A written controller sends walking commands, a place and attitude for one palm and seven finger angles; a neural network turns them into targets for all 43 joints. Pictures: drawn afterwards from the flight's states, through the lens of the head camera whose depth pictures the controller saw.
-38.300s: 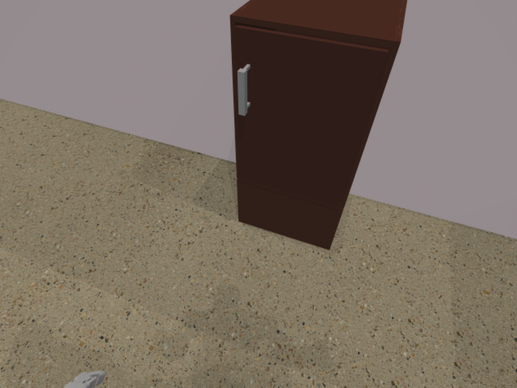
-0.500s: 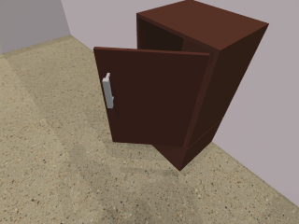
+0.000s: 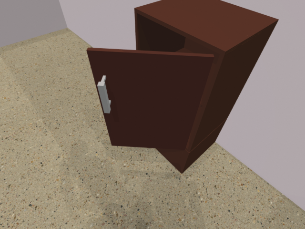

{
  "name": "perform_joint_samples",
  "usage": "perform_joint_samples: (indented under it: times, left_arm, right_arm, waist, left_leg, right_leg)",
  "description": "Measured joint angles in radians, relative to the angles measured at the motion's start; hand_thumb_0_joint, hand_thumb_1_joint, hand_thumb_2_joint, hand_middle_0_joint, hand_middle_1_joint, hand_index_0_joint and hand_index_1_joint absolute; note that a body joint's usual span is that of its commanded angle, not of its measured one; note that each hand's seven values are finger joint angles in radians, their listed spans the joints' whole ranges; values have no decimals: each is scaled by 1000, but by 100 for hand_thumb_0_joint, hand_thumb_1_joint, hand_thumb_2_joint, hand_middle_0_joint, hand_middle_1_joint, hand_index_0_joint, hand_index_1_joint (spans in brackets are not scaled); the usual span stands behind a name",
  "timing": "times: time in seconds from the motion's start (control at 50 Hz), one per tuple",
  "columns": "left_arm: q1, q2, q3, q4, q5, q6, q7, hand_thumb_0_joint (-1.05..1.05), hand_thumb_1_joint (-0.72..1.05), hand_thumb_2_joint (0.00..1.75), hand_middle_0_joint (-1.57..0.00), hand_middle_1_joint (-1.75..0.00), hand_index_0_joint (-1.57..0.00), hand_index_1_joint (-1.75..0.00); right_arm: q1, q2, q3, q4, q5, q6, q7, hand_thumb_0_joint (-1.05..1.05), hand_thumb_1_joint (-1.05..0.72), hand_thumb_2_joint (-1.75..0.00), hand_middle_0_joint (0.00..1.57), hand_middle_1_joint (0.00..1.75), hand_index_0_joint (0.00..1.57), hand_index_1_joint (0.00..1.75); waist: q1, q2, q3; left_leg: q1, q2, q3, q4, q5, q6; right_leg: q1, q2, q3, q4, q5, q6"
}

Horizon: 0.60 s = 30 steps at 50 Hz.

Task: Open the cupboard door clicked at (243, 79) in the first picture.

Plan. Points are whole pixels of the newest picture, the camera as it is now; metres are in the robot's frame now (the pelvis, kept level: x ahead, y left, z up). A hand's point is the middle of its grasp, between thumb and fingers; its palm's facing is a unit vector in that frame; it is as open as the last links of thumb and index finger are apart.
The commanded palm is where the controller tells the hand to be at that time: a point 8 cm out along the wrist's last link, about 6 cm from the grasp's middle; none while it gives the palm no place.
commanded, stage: come to a stop and stand still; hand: left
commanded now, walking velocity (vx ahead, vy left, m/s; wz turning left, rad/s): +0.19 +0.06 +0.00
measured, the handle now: (105, 94) +0.57 +0.22 -0.02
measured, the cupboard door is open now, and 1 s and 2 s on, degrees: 45 45 45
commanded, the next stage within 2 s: look again from close up in 1.46 s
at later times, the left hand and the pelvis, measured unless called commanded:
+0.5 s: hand out of the picture +0.05 +0.18 -0.18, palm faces +0.02 -0.97 -0.24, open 7.4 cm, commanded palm none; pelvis +0.02 -0.01 -0.01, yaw -1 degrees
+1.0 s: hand out of the picture -0.04 +0.19 -0.18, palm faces +0.04 -0.98 -0.19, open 7.4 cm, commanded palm none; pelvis -0.06 +0.01 -0.01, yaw +1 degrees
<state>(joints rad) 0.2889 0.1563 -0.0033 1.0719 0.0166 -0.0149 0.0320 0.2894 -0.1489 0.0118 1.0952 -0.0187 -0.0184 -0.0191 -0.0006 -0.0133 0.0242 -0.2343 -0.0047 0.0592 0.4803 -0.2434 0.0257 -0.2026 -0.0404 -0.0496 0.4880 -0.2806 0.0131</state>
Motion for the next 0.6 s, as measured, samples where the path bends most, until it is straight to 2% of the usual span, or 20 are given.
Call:
perform_joint_samples:
  times: [0.12, 0.26, 0.46, 0.52, 0.6]
  left_arm:
    - [20, -4, 6, 8, 6, 5, -8, 0, 91, 90, -20, -30, -20, -30]
    - [17, -11, 5, 23, -2, 4, 5, 0, 91, 90, -20, -30, -20, -30]
    - [-43, 14, 31, -46, 1, 24, 16, 0, 91, 90, -20, -30, -20, -30]
    - [-56, 18, 26, -61, 5, 19, 25, 0, 91, 90, -20, -30, -20, -30]
    - [-51, 31, 20, -94, 3, 10, 28, 0, 91, 90, -20, -30, -20, -30]
  right_arm:
    - [-2, -4, -3, 2, -5, 8, 4, 1, -92, -90, 20, 30, 20, 30]
    - [-25, -2, -4, 14, 3, -4, -17, 1, -93, -90, 20, 30, 20, 30]
    - [-98, -12, -33, -43, 4, 19, -25, 1, -92, -90, 20, 30, 20, 30]
    - [-110, -23, -35, -72, 11, 28, -13, 1, -92, -90, 20, 30, 20, 30]
    - [-99, -28, -40, -124, 9, 21, -4, 1, -91, -90, 20, 30, 20, 30]
  waist:
    - [7, -3, -6]
    - [11, -9, 11]
    - [11, -6, 51]
    - [2, 17, 48]
    - [-15, 12, 31]
  left_leg:
    - [2, 1, -2, 43, -49, 0]
    - [32, -5, 2, 23, -62, 0]
    - [6, 0, 19, 44, -57, -5]
    - [-29, 18, 10, 92, -57, -14]
    - [-32, 11, 2, 103, -61, -9]
  right_leg:
    - [8, -1, -1, 33, -45, -1]
    - [34, -6, 2, 16, -58, 6]
    - [-13, -4, 17, 70, -68, -2]
    - [-24, 12, 8, 72, -55, -6]
    - [-37, 4, 0, 110, -58, -9]
